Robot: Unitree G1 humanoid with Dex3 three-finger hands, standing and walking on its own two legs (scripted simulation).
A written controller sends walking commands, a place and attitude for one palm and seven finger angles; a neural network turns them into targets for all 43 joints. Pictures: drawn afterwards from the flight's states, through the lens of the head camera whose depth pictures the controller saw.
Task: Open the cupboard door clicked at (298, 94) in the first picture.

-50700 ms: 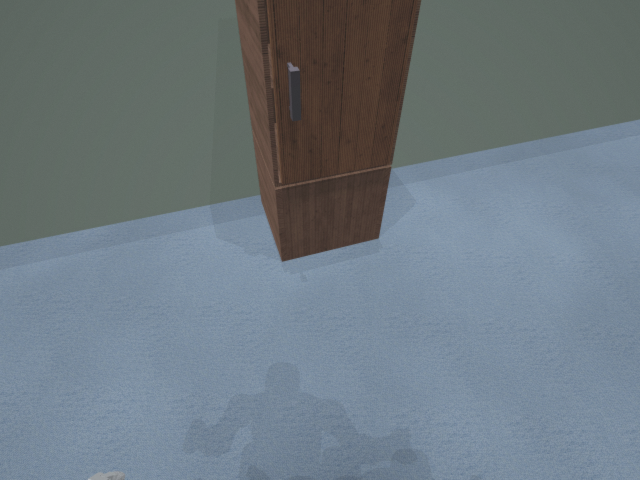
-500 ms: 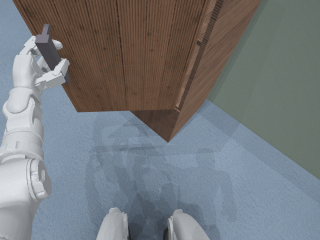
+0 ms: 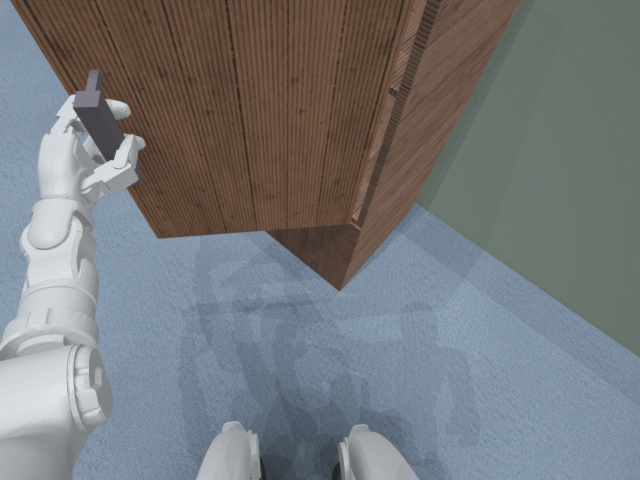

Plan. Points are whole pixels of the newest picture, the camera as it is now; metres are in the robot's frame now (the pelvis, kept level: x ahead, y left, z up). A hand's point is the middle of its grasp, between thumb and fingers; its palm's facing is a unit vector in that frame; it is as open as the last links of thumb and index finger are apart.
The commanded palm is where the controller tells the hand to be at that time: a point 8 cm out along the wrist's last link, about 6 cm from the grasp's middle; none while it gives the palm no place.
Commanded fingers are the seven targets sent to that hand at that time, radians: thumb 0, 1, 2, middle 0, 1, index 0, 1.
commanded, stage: pull the door open along its arc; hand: left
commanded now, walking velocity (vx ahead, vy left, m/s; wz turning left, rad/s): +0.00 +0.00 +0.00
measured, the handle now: (114, 130) +0.54 +0.23 +0.06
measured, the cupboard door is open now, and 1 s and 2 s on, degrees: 48 90 90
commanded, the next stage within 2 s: open thumb and fingers to let go in 0.84 s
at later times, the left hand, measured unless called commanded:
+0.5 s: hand (173, 258) +0.36 +0.14 +0.07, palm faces +0.42 -0.91 +0.03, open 6.4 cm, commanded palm +0.30 +0.18 +0.07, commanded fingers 0.00 0.90 0.90 -0.40 -1.35 -0.40 -1.35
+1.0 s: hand (254, 334) +0.27 +0.05 +0.07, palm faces +0.38 -0.92 +0.00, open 6.5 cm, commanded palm +0.23 +0.10 +0.07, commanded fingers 0.00 0.62 0.78 -0.38 -1.32 -0.38 -1.32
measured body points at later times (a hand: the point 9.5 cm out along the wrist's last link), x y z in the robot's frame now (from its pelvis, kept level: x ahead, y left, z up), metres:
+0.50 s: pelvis +0.02 -0.01 +0.01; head +0.08 -0.01 +0.46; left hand +0.33 +0.18 +0.07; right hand +0.19 -0.23 -0.09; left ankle +0.03 +0.11 -0.66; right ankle -0.01 -0.12 -0.66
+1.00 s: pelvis +0.02 -0.04 +0.01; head +0.06 -0.05 +0.46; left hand +0.25 +0.10 +0.07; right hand +0.20 -0.25 -0.09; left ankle +0.03 +0.11 -0.66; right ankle -0.01 -0.12 -0.66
